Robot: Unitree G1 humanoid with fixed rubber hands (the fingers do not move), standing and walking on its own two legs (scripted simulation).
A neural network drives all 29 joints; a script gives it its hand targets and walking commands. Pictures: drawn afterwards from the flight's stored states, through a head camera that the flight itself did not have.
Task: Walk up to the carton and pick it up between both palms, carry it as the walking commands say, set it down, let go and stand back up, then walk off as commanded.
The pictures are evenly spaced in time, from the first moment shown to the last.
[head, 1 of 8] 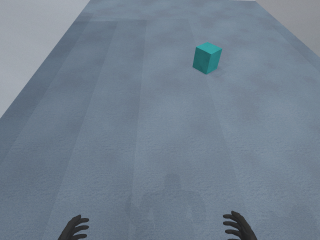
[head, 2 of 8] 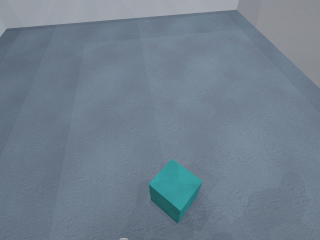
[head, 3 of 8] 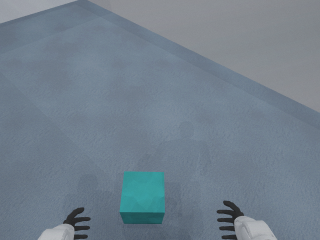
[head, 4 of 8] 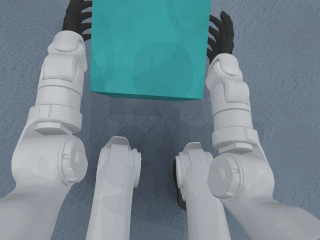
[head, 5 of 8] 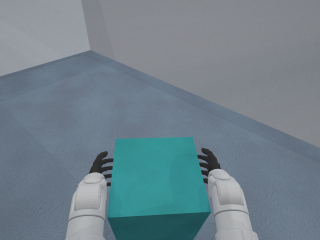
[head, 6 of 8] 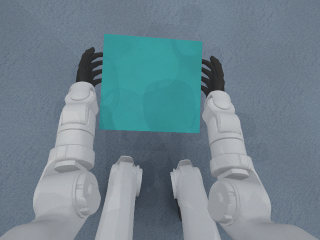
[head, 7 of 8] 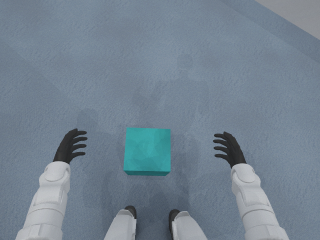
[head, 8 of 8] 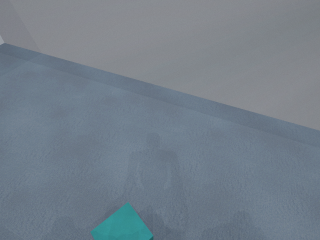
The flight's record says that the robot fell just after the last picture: no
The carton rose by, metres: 0.66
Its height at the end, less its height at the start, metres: +0.00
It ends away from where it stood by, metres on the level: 0.19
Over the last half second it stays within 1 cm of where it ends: yes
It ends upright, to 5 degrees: yes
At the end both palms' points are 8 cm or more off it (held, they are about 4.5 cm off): yes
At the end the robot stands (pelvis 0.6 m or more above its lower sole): yes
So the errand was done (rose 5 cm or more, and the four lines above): yes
